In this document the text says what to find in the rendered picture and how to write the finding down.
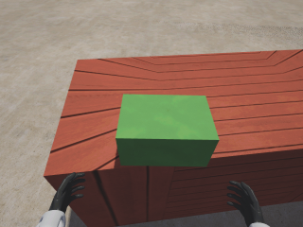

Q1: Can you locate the robot right hand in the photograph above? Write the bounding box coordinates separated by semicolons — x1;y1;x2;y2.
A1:
226;181;265;227

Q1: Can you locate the robot left hand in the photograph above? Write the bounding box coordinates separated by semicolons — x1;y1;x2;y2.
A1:
48;172;86;213

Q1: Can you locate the robot left forearm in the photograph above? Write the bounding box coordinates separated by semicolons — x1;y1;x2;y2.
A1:
35;210;66;227

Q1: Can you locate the pedestal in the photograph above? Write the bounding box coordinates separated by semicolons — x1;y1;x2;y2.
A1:
44;49;303;227

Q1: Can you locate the carton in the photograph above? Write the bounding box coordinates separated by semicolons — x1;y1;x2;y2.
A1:
116;94;220;167

